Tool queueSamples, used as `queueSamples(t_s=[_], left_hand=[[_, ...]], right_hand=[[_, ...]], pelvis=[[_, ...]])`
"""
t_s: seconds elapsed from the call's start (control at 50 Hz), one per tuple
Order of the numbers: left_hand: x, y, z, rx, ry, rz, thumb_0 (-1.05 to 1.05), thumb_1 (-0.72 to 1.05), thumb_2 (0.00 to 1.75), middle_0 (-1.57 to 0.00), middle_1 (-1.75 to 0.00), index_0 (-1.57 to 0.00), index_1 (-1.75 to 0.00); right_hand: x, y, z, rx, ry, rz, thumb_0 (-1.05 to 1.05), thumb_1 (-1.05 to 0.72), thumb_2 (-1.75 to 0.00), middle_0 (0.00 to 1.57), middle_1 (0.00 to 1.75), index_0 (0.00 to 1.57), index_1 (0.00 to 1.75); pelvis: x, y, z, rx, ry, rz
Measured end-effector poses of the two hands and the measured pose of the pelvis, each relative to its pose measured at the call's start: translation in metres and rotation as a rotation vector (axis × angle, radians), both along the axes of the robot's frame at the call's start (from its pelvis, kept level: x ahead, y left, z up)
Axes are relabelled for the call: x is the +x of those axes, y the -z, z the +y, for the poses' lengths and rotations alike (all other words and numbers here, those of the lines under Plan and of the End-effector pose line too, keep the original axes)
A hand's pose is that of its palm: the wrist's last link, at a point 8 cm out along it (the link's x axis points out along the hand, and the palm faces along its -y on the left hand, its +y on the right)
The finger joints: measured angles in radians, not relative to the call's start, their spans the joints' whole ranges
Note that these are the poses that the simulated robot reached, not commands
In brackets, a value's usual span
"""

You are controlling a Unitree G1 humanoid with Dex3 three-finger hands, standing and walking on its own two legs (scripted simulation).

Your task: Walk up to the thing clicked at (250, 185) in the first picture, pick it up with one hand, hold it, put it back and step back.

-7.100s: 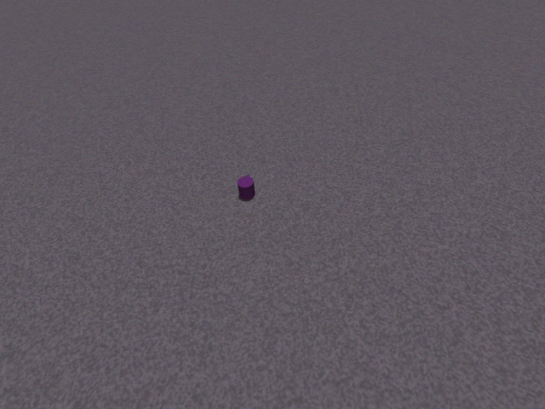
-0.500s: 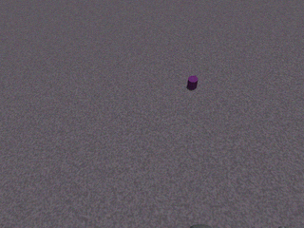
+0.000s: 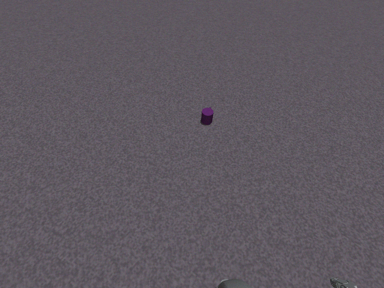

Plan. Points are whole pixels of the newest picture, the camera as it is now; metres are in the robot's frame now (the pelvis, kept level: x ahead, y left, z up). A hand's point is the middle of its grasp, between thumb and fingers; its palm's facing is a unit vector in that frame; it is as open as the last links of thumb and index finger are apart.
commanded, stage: walk up
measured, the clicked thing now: (207, 114) +1.32 -0.14 -0.72
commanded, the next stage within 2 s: stand in 0.92 s
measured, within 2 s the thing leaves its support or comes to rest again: neither
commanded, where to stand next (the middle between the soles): +0.04 -0.01 m, yaw -5 degrees
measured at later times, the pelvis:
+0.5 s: pelvis -0.01 -0.01 +0.00, yaw -6 degrees
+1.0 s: pelvis -0.01 -0.01 +0.02, yaw -8 degrees
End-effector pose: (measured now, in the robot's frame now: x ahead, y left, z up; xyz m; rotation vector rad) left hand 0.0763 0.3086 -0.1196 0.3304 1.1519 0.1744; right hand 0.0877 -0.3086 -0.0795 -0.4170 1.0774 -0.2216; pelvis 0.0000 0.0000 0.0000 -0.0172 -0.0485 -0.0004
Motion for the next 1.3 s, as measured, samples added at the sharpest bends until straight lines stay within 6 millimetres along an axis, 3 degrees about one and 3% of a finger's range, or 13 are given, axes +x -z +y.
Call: queueSamples(t_s=[0.12,0.26,0.36,0.46,0.56,0.7,0.88,1.3], left_hand=[[-0.006,-0.005,0.001,0.013,0.030,0.056,0.00,0.91,0.90,-0.20,-0.30,-0.20,-0.30],[-0.007,-0.012,-0.014,0.089,0.060,0.062,0.00,0.91,0.90,-0.20,-0.30,-0.20,-0.30],[0.000,-0.024,-0.027,0.093,0.089,0.038,0.00,0.91,0.90,-0.20,-0.30,-0.20,-0.30],[0.020,-0.023,-0.030,0.073,0.111,-0.010,0.00,0.90,0.90,-0.21,-0.30,-0.20,-0.30],[0.042,-0.019,-0.034,0.031,0.107,-0.050,0.00,0.90,0.90,-0.20,-0.30,-0.20,-0.30],[0.055,-0.018,-0.042,-0.008,0.135,-0.061,0.00,0.91,0.90,-0.20,-0.30,-0.20,-0.30],[0.045,-0.020,-0.039,-0.001,0.134,0.010,0.00,0.91,0.90,-0.20,-0.30,-0.20,-0.30],[0.027,-0.022,-0.028,0.017,0.103,0.065,0.00,0.91,0.90,-0.20,-0.30,-0.20,-0.30]], right_hand=[[-0.011,-0.006,-0.013,-0.008,0.016,0.006,0.00,-0.90,-0.90,0.21,0.30,0.20,0.30],[-0.025,0.028,-0.038,0.044,0.080,0.029,0.00,-0.90,-0.90,0.21,0.30,0.20,0.30],[-0.031,0.042,-0.028,0.112,0.117,0.042,0.00,-0.91,-0.90,0.21,0.30,0.20,0.29],[-0.041,0.047,-0.013,0.132,0.121,0.063,0.00,-0.91,-0.90,0.21,0.30,0.20,0.29],[-0.058,0.039,-0.002,0.132,0.140,0.082,0.00,-0.91,-0.90,0.21,0.30,0.20,0.29],[-0.066,0.026,-0.008,0.105,0.177,0.064,0.00,-0.90,-0.90,0.21,0.30,0.20,0.30],[-0.067,0.021,-0.014,0.097,0.196,0.077,0.00,-0.91,-0.90,0.21,0.30,0.20,0.29],[-0.062,0.023,-0.002,0.120,0.193,0.114,0.00,-0.91,-0.90,0.21,0.30,0.20,0.29]], pelvis=[[-0.001,-0.004,-0.005,-0.002,0.039,0.011],[-0.003,0.008,-0.021,-0.024,0.063,-0.008],[-0.003,0.004,-0.023,0.015,0.096,0.001],[-0.006,0.004,-0.017,0.018,0.097,0.011],[-0.006,-0.001,-0.013,0.036,0.114,-0.004],[-0.007,-0.007,-0.011,0.027,0.131,-0.014],[-0.010,-0.013,-0.009,0.024,0.144,-0.004],[-0.009,-0.019,-0.006,0.025,0.125,-0.002]])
